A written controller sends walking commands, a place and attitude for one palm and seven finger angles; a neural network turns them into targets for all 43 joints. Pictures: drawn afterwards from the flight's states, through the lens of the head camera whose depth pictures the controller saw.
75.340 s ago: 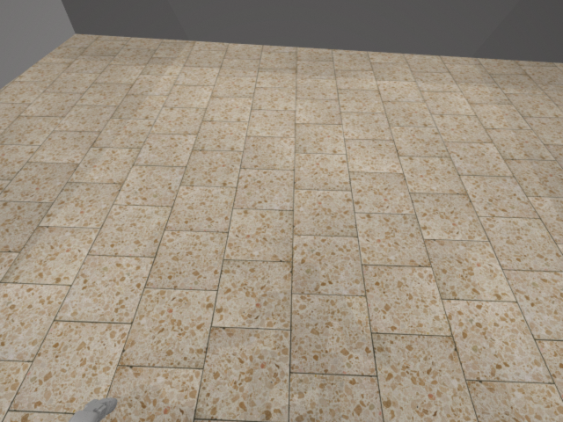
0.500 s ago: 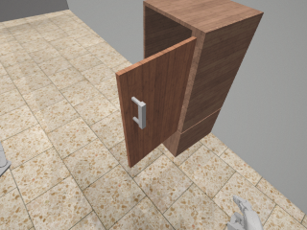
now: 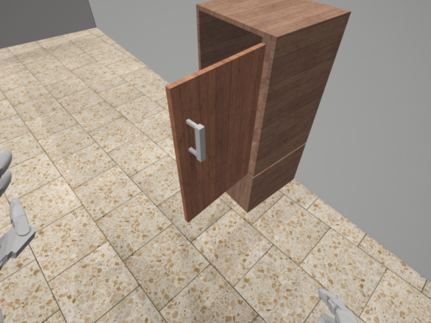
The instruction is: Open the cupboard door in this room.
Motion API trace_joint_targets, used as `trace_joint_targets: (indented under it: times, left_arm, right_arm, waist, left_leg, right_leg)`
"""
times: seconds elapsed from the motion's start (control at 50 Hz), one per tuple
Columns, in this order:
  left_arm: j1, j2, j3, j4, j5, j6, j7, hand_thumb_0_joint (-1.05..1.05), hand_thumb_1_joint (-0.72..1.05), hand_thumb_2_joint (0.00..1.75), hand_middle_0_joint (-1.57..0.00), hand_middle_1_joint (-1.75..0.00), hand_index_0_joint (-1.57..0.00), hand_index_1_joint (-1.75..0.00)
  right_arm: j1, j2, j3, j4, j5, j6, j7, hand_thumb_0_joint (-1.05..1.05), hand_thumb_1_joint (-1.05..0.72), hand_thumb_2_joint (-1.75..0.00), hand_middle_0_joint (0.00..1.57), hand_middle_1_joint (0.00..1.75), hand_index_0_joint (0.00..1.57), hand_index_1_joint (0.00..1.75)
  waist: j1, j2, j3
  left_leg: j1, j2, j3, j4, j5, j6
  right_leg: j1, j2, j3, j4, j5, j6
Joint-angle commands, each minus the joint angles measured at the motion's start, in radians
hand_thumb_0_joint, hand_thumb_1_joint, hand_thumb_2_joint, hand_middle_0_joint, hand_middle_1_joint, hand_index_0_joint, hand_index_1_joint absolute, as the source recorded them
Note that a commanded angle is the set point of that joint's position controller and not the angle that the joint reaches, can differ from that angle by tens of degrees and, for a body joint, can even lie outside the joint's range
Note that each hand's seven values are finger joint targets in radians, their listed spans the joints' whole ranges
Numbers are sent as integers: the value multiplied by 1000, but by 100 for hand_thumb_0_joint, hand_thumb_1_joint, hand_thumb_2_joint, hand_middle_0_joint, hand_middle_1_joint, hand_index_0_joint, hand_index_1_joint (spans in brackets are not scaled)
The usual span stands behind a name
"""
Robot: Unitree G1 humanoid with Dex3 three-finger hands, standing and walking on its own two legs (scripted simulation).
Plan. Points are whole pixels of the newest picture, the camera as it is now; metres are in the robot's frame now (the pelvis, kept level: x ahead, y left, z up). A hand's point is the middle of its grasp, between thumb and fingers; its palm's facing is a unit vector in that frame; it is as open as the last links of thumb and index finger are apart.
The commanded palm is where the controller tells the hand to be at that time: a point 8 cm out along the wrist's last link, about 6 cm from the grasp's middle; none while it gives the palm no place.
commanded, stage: stop stepping back and stand still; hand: left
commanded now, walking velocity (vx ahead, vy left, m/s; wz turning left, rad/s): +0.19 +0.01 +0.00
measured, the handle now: (195, 140) +0.58 +0.08 -0.01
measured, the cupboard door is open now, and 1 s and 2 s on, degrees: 97 97 97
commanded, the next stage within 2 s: let the arm hang, fingers relaxed in 0.76 s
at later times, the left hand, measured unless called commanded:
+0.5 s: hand (67, 230) +0.22 +0.23 +0.14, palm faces +0.35 -0.82 -0.46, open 7.4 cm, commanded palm +0.15 +0.28 +0.18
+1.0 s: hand (101, 293) +0.19 +0.22 -0.04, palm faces +0.08 -0.90 -0.44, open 7.4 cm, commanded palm none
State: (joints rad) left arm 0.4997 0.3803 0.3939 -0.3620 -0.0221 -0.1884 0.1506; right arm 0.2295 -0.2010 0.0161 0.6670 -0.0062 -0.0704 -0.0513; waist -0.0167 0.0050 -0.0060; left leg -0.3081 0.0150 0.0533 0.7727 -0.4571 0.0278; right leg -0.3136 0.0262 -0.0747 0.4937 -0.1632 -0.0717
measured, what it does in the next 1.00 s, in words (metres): steps on the spot: right foot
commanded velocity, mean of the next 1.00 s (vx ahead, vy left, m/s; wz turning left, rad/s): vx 0.03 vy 0.00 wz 0.00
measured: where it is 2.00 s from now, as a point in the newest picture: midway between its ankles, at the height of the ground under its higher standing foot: outside the picture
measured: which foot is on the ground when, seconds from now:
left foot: down 0.00-1.00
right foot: down 0.00-0.06, up 0.08-0.26, down 0.28-1.00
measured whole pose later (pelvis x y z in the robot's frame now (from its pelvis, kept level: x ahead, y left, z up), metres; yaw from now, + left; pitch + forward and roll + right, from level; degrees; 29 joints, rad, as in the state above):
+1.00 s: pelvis +0.00 -0.02 +0.00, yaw +1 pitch +2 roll +0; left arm 0.30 0.31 0.11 0.31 0.03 -0.01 0.02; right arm 0.13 -0.30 -0.01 0.79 -0.02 -0.04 0.01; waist -0.01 0.07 0.00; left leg -0.34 0.00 0.04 0.56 -0.25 0.02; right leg -0.33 -0.02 -0.07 0.58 -0.28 -0.02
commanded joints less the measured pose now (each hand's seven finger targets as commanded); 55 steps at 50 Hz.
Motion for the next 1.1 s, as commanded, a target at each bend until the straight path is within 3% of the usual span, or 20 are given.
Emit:
trace_joint_targets:
  times: [0.0, 0.04, 0.06, 0.14, 0.22, 0.24, 0.28, 0.34, 0.4, 0.42, 0.46, 0.52, 0.64, 0.7, 0.82, 0.84, 0.9, 1.0, 1.04, 1.08]
  left_arm:
    - [-48, 234, 132, -381, 4, -69, 22, 0, 90, 90, -20, -30, -20, -30]
    - [-70, 276, 174, -519, 15, -99, 39, 0, 90, 90, -20, -30, -20, -30]
    - [-70, 286, 186, -542, 29, -96, 47, 0, 90, 90, -20, -30, -20, -30]
    - [5, 238, 183, -372, 22, -77, 46, 0, 90, 90, -20, -30, -20, -30]
    - [7, 175, 129, -168, 10, -68, 33, 0, 90, 90, -20, -30, -20, -30]
    - [9, 152, 101, -119, 12, -66, 27, 0, 90, 90, -20, -30, -20, -30]
    - [-46, 213, 121, -135, 0, -63, 23, 0, 90, 90, -20, -30, -20, -30]
    - [-55, 199, 111, -196, 2, -64, 18, 0, 90, 90, -20, -30, -20, -30]
    - [12, 229, 169, -346, -3, -82, 23, 0, 90, 90, -20, -30, -20, -30]
    - [22, 239, 180, -401, -8, -89, 24, 0, 90, 90, -20, -30, -20, -30]
    - [45, 264, 207, -498, -9, -101, 28, 0, 90, 90, -20, -30, -20, -30]
    - [78, 264, 219, -459, -3, -100, 28, 0, 90, 90, -20, -30, -20, -30]
    - [100, 162, 144, -194, -22, -81, 15, 0, 90, 90, -20, -30, -20, -30]
    - [72, 167, 126, -182, -23, -63, 10, 0, 90, 90, -20, -30, -20, -30]
    - [28, 214, 138, -320, -16, -52, 10, 0, 90, 90, -20, -30, -20, -30]
    - [-77, 16, -323, 501, 46, 59, -117, 0, 90, 90, -20, -30, -20, -30]
    - [-78, -25, -275, 573, 54, 174, -147, 0, 90, 90, -20, -30, -20, -30]
    - [-216, 34, -309, 854, 61, 166, -143, 0, 90, 90, -20, -30, -20, -30]
    - [-263, 17, -331, 962, 52, 177, -136, 0, 90, 90, -20, -30, -20, -30]
    - [-253, -17, -349, 1057, 43, 183, -133, 0, 90, 90, -20, -30, -20, -30]
  right_arm:
    - [-87, -110, -38, -187, -14, -70, -39, 0, -90, -90, 20, 30, 20, 30]
    - [-91, -146, -51, -210, -24, -99, -45, 0, -90, -90, 20, 30, 20, 30]
    - [-91, -126, -54, -213, -21, -113, -42, 0, -90, -90, 20, 30, 20, 30]
    - [-61, -117, -63, -166, 2, -154, -28, 0, -90, -90, 20, 30, 20, 30]
    - [-52, -144, -69, -148, 7, -131, -36, 0, -90, -90, 20, 30, 20, 30]
    - [-57, -139, -70, -148, 8, -125, -36, 0, -90, -90, 20, 30, 20, 30]
    - [-69, -126, -75, -151, 11, -115, -29, 0, -90, -90, 20, 30, 20, 30]
    - [-73, -125, -79, -136, 16, -109, -19, 0, -90, -90, 20, 30, 20, 30]
    - [-104, -99, -55, -167, 5, -107, -21, 0, -90, -90, 20, 30, 20, 30]
    - [-103, -102, -56, -173, 2, -108, -25, 0, -90, -90, 20, 30, 20, 30]
    - [-123, -130, -70, -202, -7, -113, -33, 0, -90, -90, 20, 30, 20, 30]
    - [-108, -108, -58, -197, -4, -120, -29, 0, -90, -90, 20, 30, 20, 30]
    - [-68, -119, -74, -174, 15, -114, -23, 0, -90, -90, 20, 30, 20, 30]
    - [-87, -122, -73, -175, 16, -96, -22, 0, -90, -90, 20, 30, 20, 30]
    - [-127, -122, -61, -207, 5, -81, -31, 0, -90, -90, 20, 30, 20, 30]
    - [-173, -237, -99, 52, 13, -143, 57, 0, -90, -90, 20, 30, 20, 30]
    - [-101, -219, -81, 30, -3, -8, 65, 0, -90, -90, 20, 30, 20, 30]
    - [-66, -186, -57, 86, -19, 41, 58, 0, -90, -90, 20, 30, 20, 30]
    - [-44, -167, -47, 134, -24, 61, 55, 0, -90, -90, 20, 30, 20, 30]
    - [-49, -148, -32, 176, -27, 65, 52, 0, -90, -90, 20, 30, 20, 30]
  waist:
    - [-12, 2, -45]
    - [12, 369, -1]
    - [10, 367, -8]
    - [19, 225, 30]
    - [7, 132, 52]
    - [-2, 51, 78]
    - [-6, -226, 46]
    - [10, -207, -72]
    - [-3, -129, -109]
    - [-7, -38, -113]
    - [32, 206, -118]
    - [31, 278, -69]
    - [-2, -20, -104]
    - [-3, -74, -106]
    - [15, 3, -79]
    - [-41, 70, -3]
    - [9, 119, -46]
    - [1, -249, -92]
    - [-12, -161, -72]
    - [1, 46, -60]
  left_leg:
    - [163, -5, 1, -341, 6, 15]
    - [89, 260, -436, -641, -370, 119]
    - [-7, 333, -468, -679, -321, 177]
    - [15, 224, -214, -570, -33, 117]
    - [-81, 168, -112, -399, 107, 61]
    - [-102, 109, -58, -309, 94, 32]
    - [-170, 5, -3, -18, 64, -17]
    - [-116, 29, -45, 60, 31, -16]
    - [25, 18, -10, -249, 199, -14]
    - [95, 10, -22, -349, 313, -15]
    - [171, 143, -185, -403, 542, 15]
    - [119, 177, -177, -435, 577, 35]
    - [112, 64, -41, -278, 480, -29]
    - [107, 51, -36, -295, 404, -25]
    - [112, 50, -53, -375, 375, -11]
    - [60, 106, -103, -257, 509, -7]
    - [-106, 165, -181, -353, 406, 49]
    - [20, 27, -102, -227, 307, 4]
    - [79, 22, -86, -238, 332, -6]
    - [75, 65, -125, -328, 412, 0]
  right_leg:
    - [-111, -169, 192, -164, -538, 1]
    - [-173, -15, 67, 257, -367, 61]
    - [-117, -4, 47, 495, -305, 73]
    - [-76, -53, 26, 347, -235, 86]
    - [153, -24, -25, -32, -169, 85]
    - [147, -63, 74, -126, -135, 59]
    - [106, -314, 439, -262, -114, -57]
    - [173, -300, 342, -198, 35, -70]
    - [189, -227, 177, -79, 218, -29]
    - [176, -183, 146, -29, 200, 4]
    - [95, -81, 84, 76, 52, 67]
    - [91, -39, 39, 70, -67, 79]
    - [180, -128, 175, -92, 374, 47]
    - [174, -138, 175, -126, 309, 53]
    - [154, -99, 142, -152, 117, 63]
    - [-24, -126, 47, 19, 92, 40]
    - [49, -88, 63, 99, -103, 45]
    - [48, -201, 178, -92, -4, -16]
    - [16, -198, 160, -99, -6, -23]
    - [59, -146, 124, -53, 4, 12]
